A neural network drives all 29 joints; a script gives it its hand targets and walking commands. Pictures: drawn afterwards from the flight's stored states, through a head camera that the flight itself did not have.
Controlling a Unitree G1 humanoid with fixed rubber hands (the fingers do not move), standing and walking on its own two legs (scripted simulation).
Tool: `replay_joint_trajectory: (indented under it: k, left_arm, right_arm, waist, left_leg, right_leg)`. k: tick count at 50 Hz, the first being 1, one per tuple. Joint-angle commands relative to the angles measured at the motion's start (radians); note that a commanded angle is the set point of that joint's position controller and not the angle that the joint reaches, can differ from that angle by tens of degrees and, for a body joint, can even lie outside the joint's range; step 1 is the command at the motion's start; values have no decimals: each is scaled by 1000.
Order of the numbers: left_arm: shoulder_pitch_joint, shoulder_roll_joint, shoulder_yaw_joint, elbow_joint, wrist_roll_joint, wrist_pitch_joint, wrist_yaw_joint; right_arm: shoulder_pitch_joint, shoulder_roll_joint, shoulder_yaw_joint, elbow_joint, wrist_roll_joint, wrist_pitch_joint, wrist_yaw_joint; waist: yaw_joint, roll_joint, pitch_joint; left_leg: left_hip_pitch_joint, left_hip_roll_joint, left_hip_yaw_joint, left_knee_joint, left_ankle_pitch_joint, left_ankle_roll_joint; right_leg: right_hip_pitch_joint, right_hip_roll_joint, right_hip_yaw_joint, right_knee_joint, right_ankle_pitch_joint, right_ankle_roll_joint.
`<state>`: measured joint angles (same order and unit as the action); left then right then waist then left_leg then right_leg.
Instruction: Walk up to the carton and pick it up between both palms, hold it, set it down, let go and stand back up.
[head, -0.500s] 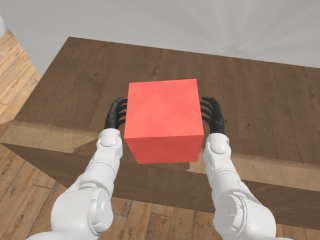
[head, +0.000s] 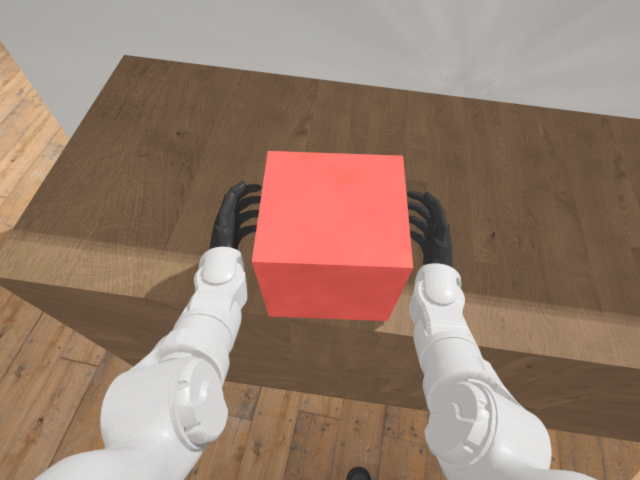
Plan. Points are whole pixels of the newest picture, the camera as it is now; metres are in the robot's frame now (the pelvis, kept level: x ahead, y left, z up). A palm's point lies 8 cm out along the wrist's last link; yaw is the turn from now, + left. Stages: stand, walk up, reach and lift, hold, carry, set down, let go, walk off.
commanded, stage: set down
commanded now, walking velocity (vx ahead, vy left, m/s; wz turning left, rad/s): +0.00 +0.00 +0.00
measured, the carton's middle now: (331, 241) +0.43 -0.03 -0.03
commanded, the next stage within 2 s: none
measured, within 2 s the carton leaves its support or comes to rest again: neither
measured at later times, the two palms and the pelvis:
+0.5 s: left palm (230, 243) +0.41 +0.11 +0.00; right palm (435, 257) +0.39 -0.16 +0.00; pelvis +0.00 -0.01 +0.00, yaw +0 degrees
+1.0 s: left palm (231, 244) +0.41 +0.11 +0.00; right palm (434, 257) +0.39 -0.16 +0.00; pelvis +0.00 +0.00 +0.00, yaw +0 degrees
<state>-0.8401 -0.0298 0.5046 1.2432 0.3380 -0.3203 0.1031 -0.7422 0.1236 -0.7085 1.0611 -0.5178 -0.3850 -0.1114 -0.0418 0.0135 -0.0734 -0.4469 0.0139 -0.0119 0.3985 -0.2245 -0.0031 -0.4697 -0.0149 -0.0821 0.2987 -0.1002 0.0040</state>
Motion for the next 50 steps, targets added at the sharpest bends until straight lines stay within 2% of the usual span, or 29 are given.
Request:
replay_joint_trajectory:
  k: [1,2,4,8,11,12,14,16,17,19,22,23,24,25,27,29,31,33,36,38,39,41,43,44,45,46,48,49,50]
  left_arm:
    - [-580,-480,-199,-103,82,-88,-130]
    - [-590,-510,-221,-106,75,-91,-128]
    - [-552,-497,-207,-83,86,-94,-125]
    - [-540,-461,-171,-59,111,-90,-139]
    - [-528,-475,-187,-52,97,-93,-146]
    - [-507,-486,-203,-65,106,-95,-136]
    - [-521,-480,-188,-61,113,-91,-131]
    - [-514,-469,-180,-49,115,-93,-132]
    - [-511,-466,-165,-40,120,-88,-137]
    - [-494,-469,-173,-55,124,-84,-139]
    - [-496,-443,-131,-49,146,-84,-148]
    - [-506,-455,-134,-59,139,-82,-147]
    - [-505,-468,-159,-78,126,-80,-142]
    - [-485,-450,-148,-84,144,-77,-135]
    - [-472,-453,-149,-69,158,-71,-129]
    - [-475,-458,-136,-86,152,-69,-138]
    - [-453,-445,-110,-69,178,-56,-145]
    - [-441,-463,-111,-97,177,-49,-143]
    - [-442,-430,-99,-112,175,-53,-141]
    - [-428,-456,-108,-115,192,-50,-144]
    - [-411,-459,-115,-109,185,-46,-141]
    - [-428,-447,-108,-129,196,-45,-136]
    - [-415,-436,-97,-136,190,-39,-137]
    - [-409,-444,-81,-112,207,-38,-143]
    - [-401,-444,-90,-119,203,-45,-146]
    - [-411,-450,-98,-137,205,-46,-146]
    - [-407,-458,-83,-114,203,-42,-144]
    - [-403,-451,-95,-117,203,-37,-138]
    - [-385,-453,-85,-96,213,-29,-138]
  right_arm:
    - [-519,539,305,20,-102,-64,160]
    - [-518,539,300,32,-107,-66,160]
    - [-525,523,305,26,-102,-79,160]
    - [-498,544,299,50,-109,-70,155]
    - [-497,534,295,37,-119,-81,154]
    - [-493,523,294,25,-117,-92,153]
    - [-499,515,283,36,-130,-86,157]
    - [-498,514,282,40,-120,-91,159]
    - [-508,516,283,32,-117,-86,159]
    - [-472,524,280,43,-119,-84,154]
    - [-469,534,268,32,-145,-75,151]
    - [-468,531,263,35,-139,-71,156]
    - [-472,522,257,18,-137,-76,158]
    - [-459,505,247,11,-134,-81,160]
    - [-455,506,253,31,-139,-74,161]
    - [-448,514,235,21,-149,-73,158]
    - [-431,514,235,37,-147,-67,155]
    - [-439,507,229,12,-137,-78,164]
    - [-432,492,226,12,-142,-72,160]
    - [-414,511,219,5,-150,-75,163]
    - [-417,516,223,8,-154,-78,162]
    - [-419,498,204,12,-150,-77,168]
    - [-398,489,208,12,-152,-68,167]
    - [-402,513,208,6,-160,-64,167]
    - [-407,518,213,-3,-159,-65,167]
    - [-402,523,222,-9,-160,-70,169]
    - [-404,514,197,3,-185,-65,171]
    - [-398,494,199,-4,-168,-69,172]
    - [-396,491,196,19,-164,-62,173]
  waist:
    - [16,11,-716]
    - [-1,27,-732]
    - [14,13,-736]
    - [11,-8,-634]
    - [1,-18,-651]
    - [6,10,-691]
    - [8,17,-678]
    - [8,12,-660]
    - [21,2,-622]
    - [-2,-2,-631]
    - [4,-17,-602]
    - [6,-5,-587]
    - [-4,-3,-623]
    - [13,14,-629]
    - [11,8,-638]
    - [-8,-9,-612]
    - [-5,1,-548]
    - [12,16,-583]
    - [5,-17,-567]
    - [-3,16,-561]
    - [12,5,-571]
    - [7,21,-574]
    - [0,4,-562]
    - [15,-13,-542]
    - [6,-26,-539]
    - [11,-6,-553]
    - [-1,-9,-534]
    - [-1,25,-547]
    - [-8,28,-508]
  left_leg:
    - [-4,0,101,-27,392,-55]
    - [8,10,91,-21,429,-60]
    - [19,5,95,-5,482,-61]
    - [-98,-5,92,-37,340,-38]
    - [-76,0,91,-35,362,-43]
    - [-42,5,95,-19,392,-53]
    - [-13,5,91,-13,424,-53]
    - [-30,8,89,-19,413,-47]
    - [-47,4,90,-18,406,-46]
    - [-61,-1,95,-30,368,-47]
    - [-115,-10,99,-55,314,-29]
    - [-95,-5,93,-61,307,-38]
    - [-60,3,92,-56,325,-44]
    - [-19,5,93,-41,344,-47]
    - [-16,1,101,-38,371,-44]
    - [-55,-5,95,-44,341,-40]
    - [-75,-7,100,-58,313,-33]
    - [-41,-1,93,-54,333,-44]
    - [-47,-7,95,-51,322,-27]
    - [-38,-2,94,-47,333,-36]
    - [-40,-2,85,-41,349,-36]
    - [0,-6,93,-38,345,-37]
    - [6,2,87,-35,361,-30]
    - [-36,-8,98,-42,313,-23]
    - [-60,-10,99,-48,287,-17]
    - [-82,-9,96,-56,294,-19]
    - [-71,-5,92,-58,276,-24]
    - [-44,1,92,-37,346,-34]
    - [-22,0,89,-30,361,-39]
  right_leg:
    - [607,3,-14,125,494,-4]
    - [586,7,-19,128,514,-14]
    - [588,8,-21,129,550,-8]
    - [660,-9,1,136,542,-2]
    - [639,-5,-12,148,544,-2]
    - [605,-3,-14,143,535,-6]
    - [573,0,-14,132,529,-10]
    - [581,1,-16,133,525,-16]
    - [585,-2,-13,137,521,-11]
    - [612,-3,-11,130,544,-4]
    - [660,-15,-1,136,545,6]
    - [643,-10,-6,130,499,-4]
    - [612,-4,-15,124,491,-7]
    - [573,-4,-16,118,468,-7]
    - [573,1,-13,111,484,-10]
    - [594,-3,-17,117,476,-5]
    - [622,-7,-7,114,503,1]
    - [577,-4,-19,114,454,-5]
    - [576,-1,-12,111,461,2]
    - [571,-5,-13,117,476,-2]
    - [557,-5,-22,116,462,-4]
    - [515,0,-27,108,423,-6]
    - [530,3,-25,110,441,-4]
    - [547,-1,-18,111,417,3]
    - [567,-4,-16,121,435,7]
    - [581,-12,-10,129,463,6]
    - [567,-3,-24,119,412,-4]
    - [547,-3,-23,123,432,-14]
    - [517,3,-25,117,415,-16]
